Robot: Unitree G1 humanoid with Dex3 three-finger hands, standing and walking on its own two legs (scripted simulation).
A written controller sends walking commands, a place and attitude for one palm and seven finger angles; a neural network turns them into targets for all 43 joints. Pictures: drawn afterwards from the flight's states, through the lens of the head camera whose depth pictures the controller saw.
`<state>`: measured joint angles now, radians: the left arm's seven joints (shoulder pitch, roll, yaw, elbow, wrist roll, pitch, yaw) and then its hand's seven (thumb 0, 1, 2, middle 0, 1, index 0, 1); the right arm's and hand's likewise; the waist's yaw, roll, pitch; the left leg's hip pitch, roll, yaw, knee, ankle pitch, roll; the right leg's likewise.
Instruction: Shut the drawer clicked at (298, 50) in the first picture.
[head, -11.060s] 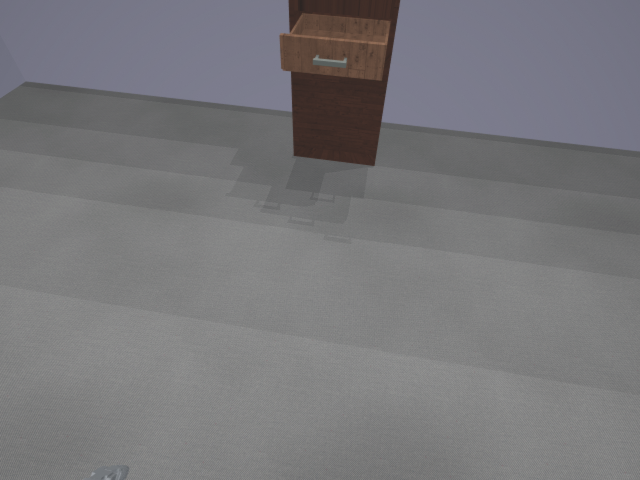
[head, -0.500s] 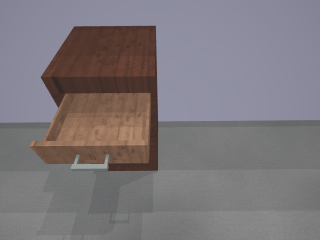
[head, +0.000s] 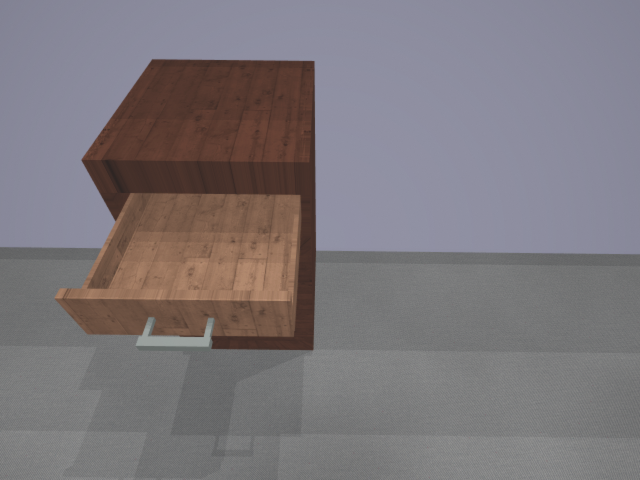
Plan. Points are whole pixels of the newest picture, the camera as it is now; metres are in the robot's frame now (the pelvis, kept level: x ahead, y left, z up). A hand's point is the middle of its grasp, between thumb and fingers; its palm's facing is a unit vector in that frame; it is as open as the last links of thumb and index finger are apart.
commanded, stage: look again from close up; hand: left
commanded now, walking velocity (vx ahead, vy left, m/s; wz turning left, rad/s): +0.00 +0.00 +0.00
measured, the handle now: (177, 333) +0.36 +0.27 -0.13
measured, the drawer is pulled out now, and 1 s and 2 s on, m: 0.26 0.26 0.26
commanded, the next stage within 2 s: shuffle to correct the standing spot in 0.48 s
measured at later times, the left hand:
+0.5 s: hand out of the picture -0.01 +0.15 -0.18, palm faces +0.04 -0.98 -0.17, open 7.4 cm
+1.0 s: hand out of the picture -0.01 +0.19 -0.19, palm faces +0.08 -0.98 -0.18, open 7.4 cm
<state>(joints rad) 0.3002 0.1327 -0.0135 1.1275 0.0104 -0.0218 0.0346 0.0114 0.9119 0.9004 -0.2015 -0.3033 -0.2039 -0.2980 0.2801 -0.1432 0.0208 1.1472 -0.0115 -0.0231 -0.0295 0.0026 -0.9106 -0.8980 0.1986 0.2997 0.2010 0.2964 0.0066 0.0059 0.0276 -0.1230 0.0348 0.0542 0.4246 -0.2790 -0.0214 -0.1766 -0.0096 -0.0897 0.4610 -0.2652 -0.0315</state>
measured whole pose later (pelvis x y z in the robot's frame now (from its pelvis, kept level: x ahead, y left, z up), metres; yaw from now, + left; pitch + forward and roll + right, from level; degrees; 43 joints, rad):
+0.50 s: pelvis +0.00 +0.00 +0.00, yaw +0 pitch -1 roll +0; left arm 0.31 0.12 -0.01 1.13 0.01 -0.02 0.03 0.01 0.91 0.90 -0.20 -0.30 -0.20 -0.30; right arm 0.30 -0.12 0.02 1.16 -0.01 -0.02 -0.03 0.00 -0.91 -0.90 0.20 0.30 0.20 0.30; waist 0.01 0.00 0.03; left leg -0.12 0.04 0.05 0.42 -0.28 -0.03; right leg -0.17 0.00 -0.10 0.45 -0.27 -0.04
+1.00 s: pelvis +0.03 +0.03 -0.01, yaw +1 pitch -1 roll +1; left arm 0.34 0.15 0.02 1.12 0.01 0.01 0.04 0.01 0.91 0.90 -0.20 -0.30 -0.20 -0.30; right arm 0.33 -0.13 0.01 1.12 -0.02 -0.04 -0.05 0.00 -0.91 -0.90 0.20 0.30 0.20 0.30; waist 0.02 -0.05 0.04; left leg -0.12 -0.02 0.09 0.50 -0.36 0.03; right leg -0.21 -0.06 -0.06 0.59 -0.37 -0.03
